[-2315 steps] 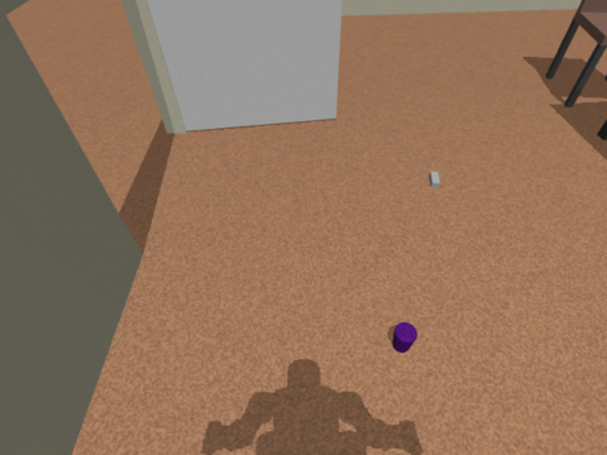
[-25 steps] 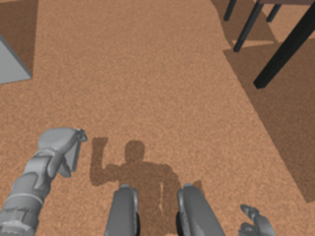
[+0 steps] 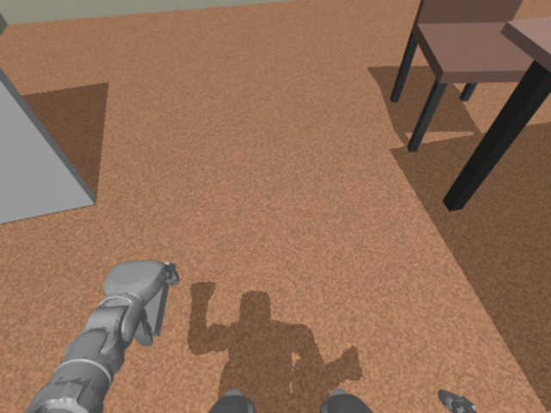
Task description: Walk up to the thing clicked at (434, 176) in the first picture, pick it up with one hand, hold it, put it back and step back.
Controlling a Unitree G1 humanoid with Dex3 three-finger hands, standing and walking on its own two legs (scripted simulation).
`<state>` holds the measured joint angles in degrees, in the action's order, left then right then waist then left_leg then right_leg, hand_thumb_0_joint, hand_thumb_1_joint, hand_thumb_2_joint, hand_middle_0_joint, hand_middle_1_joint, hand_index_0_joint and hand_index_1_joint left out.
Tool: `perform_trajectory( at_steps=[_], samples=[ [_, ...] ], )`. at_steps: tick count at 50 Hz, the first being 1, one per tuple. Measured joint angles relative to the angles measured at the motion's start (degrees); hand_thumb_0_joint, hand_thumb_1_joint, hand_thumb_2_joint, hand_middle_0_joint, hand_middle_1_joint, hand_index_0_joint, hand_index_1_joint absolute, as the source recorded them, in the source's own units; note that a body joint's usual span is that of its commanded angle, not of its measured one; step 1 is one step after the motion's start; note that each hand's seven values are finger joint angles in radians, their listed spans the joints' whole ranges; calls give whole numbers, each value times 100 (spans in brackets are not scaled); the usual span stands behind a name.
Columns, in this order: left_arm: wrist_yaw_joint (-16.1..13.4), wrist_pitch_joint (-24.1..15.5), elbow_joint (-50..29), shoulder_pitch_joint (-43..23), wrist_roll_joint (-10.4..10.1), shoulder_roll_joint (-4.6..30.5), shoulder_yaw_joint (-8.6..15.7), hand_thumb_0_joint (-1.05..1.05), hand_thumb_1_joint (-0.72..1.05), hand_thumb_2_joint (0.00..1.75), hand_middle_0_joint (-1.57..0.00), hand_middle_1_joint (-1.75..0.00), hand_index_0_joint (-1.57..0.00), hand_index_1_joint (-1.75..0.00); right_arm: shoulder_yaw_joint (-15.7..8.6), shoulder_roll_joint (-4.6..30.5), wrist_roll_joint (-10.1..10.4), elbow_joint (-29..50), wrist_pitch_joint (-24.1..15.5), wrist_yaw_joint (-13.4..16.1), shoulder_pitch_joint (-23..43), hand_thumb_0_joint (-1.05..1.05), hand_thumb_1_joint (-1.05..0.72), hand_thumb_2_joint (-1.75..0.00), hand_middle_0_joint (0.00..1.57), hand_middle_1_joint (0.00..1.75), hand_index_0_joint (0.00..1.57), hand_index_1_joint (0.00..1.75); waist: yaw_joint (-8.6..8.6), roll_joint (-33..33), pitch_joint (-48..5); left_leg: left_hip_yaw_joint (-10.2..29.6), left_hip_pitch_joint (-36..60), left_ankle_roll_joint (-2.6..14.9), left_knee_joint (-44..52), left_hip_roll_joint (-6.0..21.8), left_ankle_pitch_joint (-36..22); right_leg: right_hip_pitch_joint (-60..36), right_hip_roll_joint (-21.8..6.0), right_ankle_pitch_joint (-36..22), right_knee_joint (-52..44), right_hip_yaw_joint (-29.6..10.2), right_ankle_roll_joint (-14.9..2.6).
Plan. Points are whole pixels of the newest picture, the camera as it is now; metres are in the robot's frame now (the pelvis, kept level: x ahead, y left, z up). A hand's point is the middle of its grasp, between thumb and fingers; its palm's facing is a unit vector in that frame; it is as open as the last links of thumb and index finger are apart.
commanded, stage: lift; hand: left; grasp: from above
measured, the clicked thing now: (151, 306) +0.33 +0.23 -0.11
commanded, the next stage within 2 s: hold in 0.10 s
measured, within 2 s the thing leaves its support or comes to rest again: neither
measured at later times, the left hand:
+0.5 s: hand (139, 288) +0.33 +0.22 -0.02, palm faces -0.49 -0.02 -0.87, open 10.9 cm
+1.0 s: hand (137, 292) +0.31 +0.21 +0.01, palm faces -0.47 -0.02 -0.88, open 10.9 cm
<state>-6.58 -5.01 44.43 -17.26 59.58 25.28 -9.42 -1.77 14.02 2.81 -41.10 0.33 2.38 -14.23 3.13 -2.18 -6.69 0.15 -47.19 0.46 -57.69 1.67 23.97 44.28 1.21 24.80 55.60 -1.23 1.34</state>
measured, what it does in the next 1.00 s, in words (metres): stands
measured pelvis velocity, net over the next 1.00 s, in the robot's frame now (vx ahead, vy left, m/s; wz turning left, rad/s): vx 0.02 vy -0.01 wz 0.00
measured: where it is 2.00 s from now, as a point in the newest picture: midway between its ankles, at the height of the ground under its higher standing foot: outside the picture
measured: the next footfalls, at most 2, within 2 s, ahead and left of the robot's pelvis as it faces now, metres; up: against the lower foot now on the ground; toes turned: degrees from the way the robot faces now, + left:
none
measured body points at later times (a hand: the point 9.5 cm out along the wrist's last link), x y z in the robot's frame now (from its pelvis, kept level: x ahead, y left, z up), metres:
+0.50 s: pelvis +0.03 +0.00 +0.04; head +0.06 -0.01 +0.49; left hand +0.35 +0.22 +0.03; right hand +0.14 -0.27 -0.08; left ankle +0.04 +0.11 -0.68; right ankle +0.02 -0.14 -0.67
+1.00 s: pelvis +0.02 -0.01 +0.05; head +0.04 -0.02 +0.50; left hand +0.33 +0.21 +0.06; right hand +0.16 -0.27 -0.07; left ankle +0.04 +0.11 -0.68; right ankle +0.02 -0.14 -0.68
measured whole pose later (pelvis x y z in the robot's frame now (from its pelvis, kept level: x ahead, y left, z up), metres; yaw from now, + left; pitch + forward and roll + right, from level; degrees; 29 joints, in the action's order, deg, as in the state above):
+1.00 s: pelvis +0.02 -0.01 +0.05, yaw +0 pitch +4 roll +0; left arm 2.9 -5.7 34.3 -11.6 57.7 25.1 -11.4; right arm -1.8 14.7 3.7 -38.6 3.9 3.7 -11.3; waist 0.4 -2.6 -3.0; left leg -1.5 -24.6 0.2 -37.3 0.8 17.0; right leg 23.1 0.2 18.5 37.3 -2.7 1.0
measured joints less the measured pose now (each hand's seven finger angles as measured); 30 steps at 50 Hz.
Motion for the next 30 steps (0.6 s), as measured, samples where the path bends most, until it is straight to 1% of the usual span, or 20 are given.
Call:
perform_trajectory(
  at_steps=[5,9,18,23,30],
  samples=[
    [134,81,-67,54,-68,-35,-59,-1,-8,27,-69,-37,-77,-37,-15,-13,17,16,50,13,-25,1,-90,-90,20,30,20,30,-22,5,98,-40,469,1,454,-15,-127,-447,-21,-127,-434,-35,0],
    [252,61,-170,142,-97,-39,-91,-1,-8,27,-69,-37,-77,-37,-35,-13,23,18,86,35,-29,1,-90,-90,20,30,20,30,-47,11,136,-60,790,-1,754,-30,-206,-759,-39,-203,-721,-52,-3],
    [462,-53,-322,237,-55,-18,-124,-1,-7,28,-68,-38,-76,-38,-56,19,28,57,169,61,49,1,-90,-90,20,30,20,29,-104,15,174,-95,1313,-2,1220,-54,-324,-1259,-69,-315,-1158,-82,-6],
    [582,-94,-445,288,-71,-9,-125,0,-7,28,-67,-38,-75,-38,-65,33,38,88,205,66,105,1,-90,-90,20,30,20,29,-145,7,202,-117,1541,-5,1412,-64,-375,-1469,-81,-358,-1325,-102,-10],
    [670,-91,-605,362,-71,-32,-138,0,-7,30,-66,-39,-74,-39,-71,40,45,114,256,63,167,1,-90,-90,20,30,20,29,-196,-12,213,-126,1781,-14,1592,-65,-428,-1696,-83,-405,-1487,-110,-16]
  ],
)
